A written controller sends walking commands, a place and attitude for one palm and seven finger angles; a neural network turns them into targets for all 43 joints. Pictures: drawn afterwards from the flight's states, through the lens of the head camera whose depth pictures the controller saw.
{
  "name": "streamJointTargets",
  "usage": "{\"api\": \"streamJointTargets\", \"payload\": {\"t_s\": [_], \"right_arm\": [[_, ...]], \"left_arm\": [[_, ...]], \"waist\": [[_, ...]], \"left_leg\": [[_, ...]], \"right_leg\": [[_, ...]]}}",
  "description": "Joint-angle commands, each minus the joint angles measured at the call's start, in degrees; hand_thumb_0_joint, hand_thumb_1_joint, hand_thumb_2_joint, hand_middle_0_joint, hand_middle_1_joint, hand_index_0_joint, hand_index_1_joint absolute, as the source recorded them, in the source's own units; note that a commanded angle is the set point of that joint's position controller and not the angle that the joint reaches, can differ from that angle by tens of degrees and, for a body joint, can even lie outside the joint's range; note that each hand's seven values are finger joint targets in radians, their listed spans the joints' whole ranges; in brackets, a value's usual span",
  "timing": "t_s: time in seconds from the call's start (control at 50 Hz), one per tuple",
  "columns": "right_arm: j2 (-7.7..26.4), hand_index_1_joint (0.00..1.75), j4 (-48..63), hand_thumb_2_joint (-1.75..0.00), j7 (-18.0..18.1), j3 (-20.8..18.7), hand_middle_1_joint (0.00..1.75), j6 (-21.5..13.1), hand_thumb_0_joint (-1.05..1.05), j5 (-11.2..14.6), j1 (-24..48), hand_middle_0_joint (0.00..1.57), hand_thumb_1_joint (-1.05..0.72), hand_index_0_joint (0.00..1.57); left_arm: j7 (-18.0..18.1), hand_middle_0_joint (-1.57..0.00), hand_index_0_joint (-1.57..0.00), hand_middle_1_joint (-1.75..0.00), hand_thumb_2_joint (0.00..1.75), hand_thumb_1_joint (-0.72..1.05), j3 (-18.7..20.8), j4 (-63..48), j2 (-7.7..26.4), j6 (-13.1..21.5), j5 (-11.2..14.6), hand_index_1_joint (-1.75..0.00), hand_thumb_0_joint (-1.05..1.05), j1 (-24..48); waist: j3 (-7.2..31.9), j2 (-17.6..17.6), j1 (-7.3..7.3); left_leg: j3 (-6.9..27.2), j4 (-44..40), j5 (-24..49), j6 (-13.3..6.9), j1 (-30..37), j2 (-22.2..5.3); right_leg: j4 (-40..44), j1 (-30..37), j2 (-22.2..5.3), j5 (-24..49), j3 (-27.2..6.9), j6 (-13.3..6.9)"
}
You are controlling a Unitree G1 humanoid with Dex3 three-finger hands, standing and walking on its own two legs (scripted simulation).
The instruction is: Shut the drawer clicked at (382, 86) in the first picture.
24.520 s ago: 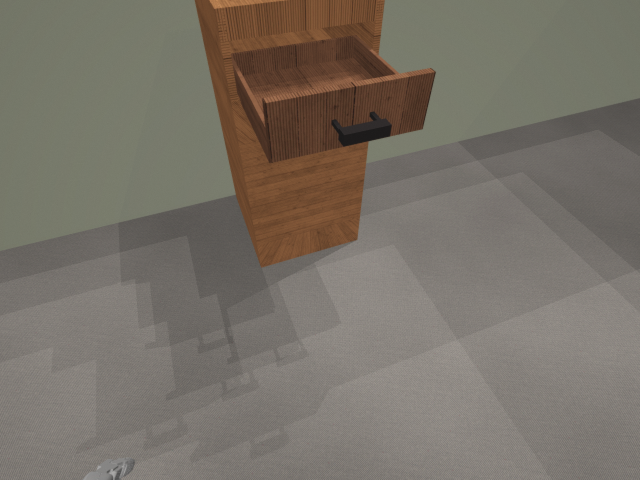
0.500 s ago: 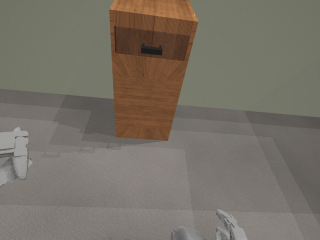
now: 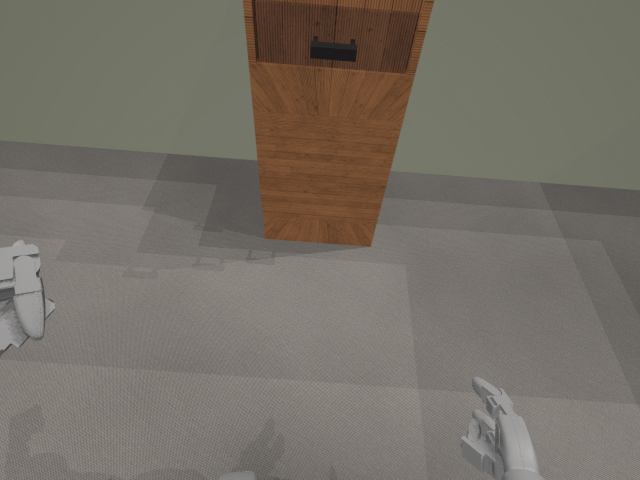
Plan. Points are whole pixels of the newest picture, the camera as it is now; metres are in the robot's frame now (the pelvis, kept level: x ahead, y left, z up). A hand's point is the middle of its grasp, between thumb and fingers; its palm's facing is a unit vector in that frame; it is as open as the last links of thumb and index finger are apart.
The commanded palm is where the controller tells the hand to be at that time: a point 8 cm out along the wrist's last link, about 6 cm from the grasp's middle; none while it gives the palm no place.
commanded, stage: stop stepping back and stand still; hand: left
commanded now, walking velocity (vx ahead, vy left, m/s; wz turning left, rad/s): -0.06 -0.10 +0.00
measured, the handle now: (333, 46) +1.00 +0.01 +0.05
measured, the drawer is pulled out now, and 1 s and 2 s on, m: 0.00 0.00 0.00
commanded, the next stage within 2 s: let the arm hang, fingers relaxed in 0.60 s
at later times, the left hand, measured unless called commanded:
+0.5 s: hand (87, 273) +0.25 +0.22 +0.18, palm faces +0.32 -0.81 -0.49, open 3.2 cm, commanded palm +0.18 +0.28 +0.20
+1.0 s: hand out of the picture +0.09 +0.20 -0.15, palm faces +0.00 -0.97 -0.22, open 3.1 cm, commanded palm none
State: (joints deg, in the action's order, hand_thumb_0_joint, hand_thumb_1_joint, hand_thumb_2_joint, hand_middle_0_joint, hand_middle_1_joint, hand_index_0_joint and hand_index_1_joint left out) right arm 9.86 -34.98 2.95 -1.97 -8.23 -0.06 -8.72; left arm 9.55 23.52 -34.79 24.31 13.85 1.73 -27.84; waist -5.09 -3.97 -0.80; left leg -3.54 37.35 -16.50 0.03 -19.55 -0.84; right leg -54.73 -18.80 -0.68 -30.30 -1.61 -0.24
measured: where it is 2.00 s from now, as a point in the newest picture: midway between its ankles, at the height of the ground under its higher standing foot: outside the picture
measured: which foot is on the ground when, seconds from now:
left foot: down 0.00-1.00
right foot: up 0.00-0.08, down 0.10-1.00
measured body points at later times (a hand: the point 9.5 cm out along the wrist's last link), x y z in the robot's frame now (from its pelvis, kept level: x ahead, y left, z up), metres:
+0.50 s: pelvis +0.05 +0.00 +0.02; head +0.09 +0.00 +0.47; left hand +0.23 +0.26 +0.21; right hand +0.22 -0.25 -0.07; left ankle +0.04 +0.12 -0.72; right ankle +0.03 -0.10 -0.72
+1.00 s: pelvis +0.02 +0.02 +0.01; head +0.05 +0.03 +0.46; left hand +0.09 +0.26 -0.13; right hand +0.10 -0.23 -0.12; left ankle +0.04 +0.12 -0.72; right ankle +0.03 -0.10 -0.72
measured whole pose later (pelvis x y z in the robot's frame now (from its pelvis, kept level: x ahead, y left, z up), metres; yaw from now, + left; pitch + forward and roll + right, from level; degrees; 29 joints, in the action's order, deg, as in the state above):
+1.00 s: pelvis +0.02 +0.02 +0.01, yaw +1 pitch +0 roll +0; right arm 12.3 -49.8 -0.7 1.1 0.9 -1.4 -13.0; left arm 2.1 0.4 45.0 11.9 -2.9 -2.3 -16.3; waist -3.6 -2.1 -0.7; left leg -1.3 32.1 -14.9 -1.8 -17.1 1.0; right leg -31.8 -15.3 -1.0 -16.4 3.8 -0.4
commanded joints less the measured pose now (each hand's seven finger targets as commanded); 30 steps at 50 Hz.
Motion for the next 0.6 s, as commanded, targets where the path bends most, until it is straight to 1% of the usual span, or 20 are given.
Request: {"api": "streamJointTargets", "payload": {"t_s": [0.0,0.04,0.06,0.08,0.1,0.12,0.14,0.16,0.2,0.22,0.24,0.28,0.3,0.32,0.34,0.36,0.4,0.42,0.5,0.58], "right_arm": [[7.5,0.30,8.5,-0.90,-1.7,-1.6,0.30,-1.8,0.00,0.7,1.9,0.20,-0.90,0.20],[7.7,0.30,9.3,-0.90,-2.3,-1.2,0.30,-0.9,0.00,1.1,1.7,0.20,-0.90,0.20],[7.4,0.30,9.8,-0.90,-2.3,-0.9,0.30,-0.5,0.00,1.2,1.9,0.20,-0.90,0.20],[7.1,0.30,10.0,-0.90,-2.3,-0.9,0.30,0.0,0.00,1.2,1.5,0.20,-0.90,0.20],[6.8,0.30,10.2,-0.90,-2.1,-1.2,0.30,0.5,0.00,1.3,1.8,0.20,-0.90,0.20],[6.8,0.30,10.0,-0.90,-1.7,-1.2,0.30,0.6,0.00,1.1,1.9,0.20,-0.90,0.20],[7.4,0.30,9.0,-0.90,-1.6,-2.2,0.30,1.0,0.00,1.5,0.8,0.20,-0.90,0.20],[7.8,0.30,8.8,-0.90,-1.5,-2.0,0.30,1.3,0.00,1.6,1.4,0.20,-0.90,0.20],[7.0,0.30,7.5,-0.90,-0.7,-0.9,0.30,1.5,0.00,1.1,1.5,0.20,-0.90,0.20],[6.7,0.30,7.4,-0.90,-0.2,-0.6,0.30,1.4,0.00,1.0,2.3,0.20,-0.90,0.20],[6.7,0.30,7.1,-0.90,0.1,-0.3,0.30,1.2,0.00,0.9,2.3,0.20,-0.90,0.20],[6.9,0.30,6.6,-0.90,0.8,-0.4,0.30,0.7,0.00,0.7,2.8,0.20,-0.90,0.20],[7.5,0.30,6.6,-0.90,1.1,-0.9,0.30,0.3,0.00,0.7,2.6,0.20,-0.90,0.20],[8.7,0.30,7.4,-0.90,1.2,-1.7,0.30,0.0,0.00,0.7,3.1,0.20,-0.90,0.20],[9.5,0.30,7.8,-0.90,1.2,-2.0,0.30,0.0,0.00,0.9,2.8,0.20,-0.90,0.20],[10.0,0.30,8.2,-0.90,1.1,-2.3,0.30,-0.2,0.00,1.4,2.2,0.20,-0.90,0.20],[8.3,0.30,8.2,-0.90,0.7,-1.1,0.30,-0.1,0.00,1.1,2.5,0.20,-0.90,0.20],[8.2,0.30,8.2,-0.90,0.5,-1.0,0.30,0.0,0.00,1.2,2.4,0.20,-0.90,0.20],[8.3,0.30,9.0,-0.90,-0.1,-1.6,0.30,1.4,0.00,1.6,1.6,0.20,-0.90,0.20],[7.8,0.30,9.6,-0.90,-0.1,-1.4,0.30,3.2,0.00,1.9,2.2,0.20,-0.90,0.20]], "left_arm": [[0.3,-1.40,-1.40,-1.60,0.90,0.90,9.9,-15.1,9.5,2.7,1.1,-1.60,0.00,-12.0],[0.0,-1.40,-1.40,-1.60,0.90,0.90,10.0,-13.9,8.5,2.7,1.3,-1.60,0.00,-16.1],[-0.2,-1.40,-1.40,-1.60,0.90,0.90,10.4,-12.5,8.7,2.7,1.6,-1.60,0.00,-18.1],[-0.2,-1.40,-1.40,-1.60,0.90,0.90,10.5,-12.3,9.0,2.9,1.5,-1.60,0.00,-17.6],[0.0,-1.40,-1.40,-1.60,0.90,0.90,11.1,-10.8,10.0,2.7,1.5,-1.60,0.00,-16.9],[0.3,-1.40,-1.40,-1.60,0.90,0.90,11.2,-10.2,10.5,2.4,1.9,-1.60,0.00,-14.5],[0.2,-1.40,-1.40,-1.60,0.90,0.90,9.2,-9.2,8.1,2.2,1.8,-1.60,0.00,-14.1],[0.4,-1.40,-1.40,-1.60,0.90,0.90,8.8,-8.5,7.6,2.2,1.7,-1.60,0.00,-13.7],[1.1,-1.40,-1.40,-1.60,0.90,0.90,8.8,-6.0,7.6,2.4,1.0,-1.60,0.00,-14.5],[1.4,-1.40,-1.40,-1.60,0.90,0.90,8.0,-5.3,7.1,2.4,0.6,-1.60,0.00,-14.0],[1.7,-1.40,-1.40,-1.60,0.90,0.90,6.9,-5.5,6.5,2.4,0.4,-1.60,0.00,-12.5],[1.8,-1.40,-1.40,-1.60,0.90,0.90,5.3,-6.9,6.3,2.6,0.5,-1.60,0.00,-9.5],[1.8,-1.40,-1.40,-1.60,0.90,0.90,4.9,-7.4,6.2,2.7,0.7,-1.60,0.00,-9.5],[1.6,-1.40,-1.40,-1.60,0.90,0.90,3.7,-10.5,5.8,2.9,0.8,-1.60,0.00,-8.2],[1.5,-1.40,-1.40,-1.60,0.90,0.90,3.9,-12.6,6.6,3.2,0.3,-1.60,0.00,-8.1],[1.2,-1.40,-1.40,-1.60,0.90,0.90,4.0,-14.1,7.5,3.1,0.0,-1.60,0.00,-8.4],[1.2,-1.40,-1.40,-1.60,0.90,0.90,4.6,-15.0,7.6,3.1,-0.5,-1.60,0.00,-9.4],[1.1,-1.40,-1.40,-1.60,0.90,0.90,5.6,-14.8,8.4,3.2,-0.4,-1.60,0.00,-10.1],[0.7,-1.40,-1.40,-1.60,0.90,0.90,7.2,-10.8,7.9,3.3,0.7,-1.60,0.00,-14.7],[0.1,-1.40,-1.40,-1.60,0.90,0.90,7.1,-6.1,6.6,2.4,1.8,-1.60,0.00,-16.2]], "waist": [[9.9,17.1,0.69],[10.0,18.4,0.78],[10.5,14.8,0.87],[9.9,8.6,0.26],[8.7,-2.1,-0.24],[8.3,-7.5,-0.29],[7.4,-7.5,-0.29],[7.9,-6.2,-0.80],[10.0,-4.1,-0.70],[10.5,-3.6,-0.40],[11.0,-3.7,-0.46],[11.2,-0.3,-0.54],[11.7,1.4,0.11],[11.9,5.0,0.76],[12.6,8.3,1.22],[12.6,8.3,1.24],[10.8,14.1,0.59],[10.9,14.2,0.78],[13.3,7.2,0.23],[12.8,4.0,-0.27]], "left_leg": [[12.8,-14.9,23.4,-7.8,7.6,-13.9],[7.2,-12.5,12.6,-5.0,-1.6,-10.9],[5.2,-10.2,6.2,-3.7,-4.7,-8.9],[3.7,-6.3,-1.0,-2.4,-7.9,-6.1],[1.6,1.8,-8.2,-0.7,-9.9,-1.8],[2.2,8.9,-9.7,0.3,-9.7,0.5],[4.1,14.8,-9.7,0.3,-8.4,-0.1],[5.0,16.3,-8.7,0.2,-9.7,-0.7],[4.5,9.1,-7.8,0.2,-8.6,-1.7],[3.2,4.3,-6.4,-0.1,-5.8,-1.1],[1.9,-1.4,-3.4,-0.4,-2.8,-0.3],[0.7,-11.8,6.4,-0.9,5.7,0.5],[2.7,-14.7,12.7,-1.8,9.6,-1.5],[7.6,-14.7,20.9,-3.3,13.1,-5.9],[10.4,-13.2,25.0,-4.6,15.2,-8.8],[10.8,-12.9,25.0,-4.8,15.1,-9.7],[9.0,-12.3,34.4,-3.6,12.8,-7.3],[7.9,-11.5,35.6,-2.9,12.6,-6.8],[4.8,-8.4,31.2,-1.1,9.0,-4.5],[3.9,-8.8,25.2,-0.6,7.6,-3.7]], "right_leg": [[12.4,0.7,-0.9,4.7,2.5,0.4],[22.5,11.7,0.5,12.4,5.0,0.4],[26.8,16.1,0.0,15.1,4.0,0.3],[31.0,17.9,-2.6,15.6,-0.6,-0.9],[37.5,14.4,-9.2,11.5,-13.0,-3.9],[42.1,10.1,-15.7,8.8,-22.9,-7.3],[42.8,8.1,-16.7,11.8,-22.8,-8.5],[40.9,10.4,-16.2,19.4,-20.5,-7.9],[34.2,15.9,-14.4,35.9,-13.1,-9.1],[32.2,15.8,-12.9,40.3,-10.1,-8.6],[31.1,15.9,-11.5,40.6,-7.5,-7.5],[28.6,13.9,-9.1,38.5,-3.7,-4.0],[26.8,13.0,-7.1,36.6,-2.2,-2.0],[25.1,10.2,-4.8,33.0,-1.1,-0.2],[24.9,7.7,-3.5,29.1,-0.6,1.1],[24.8,7.4,-3.0,26.2,-0.1,1.3],[24.7,9.8,-1.8,32.8,2.3,0.2],[25.8,10.8,-1.8,34.0,2.4,-0.1],[27.4,17.0,-4.0,46.0,-0.6,-1.4],[28.7,16.7,-5.2,47.5,-2.2,-1.5]]}}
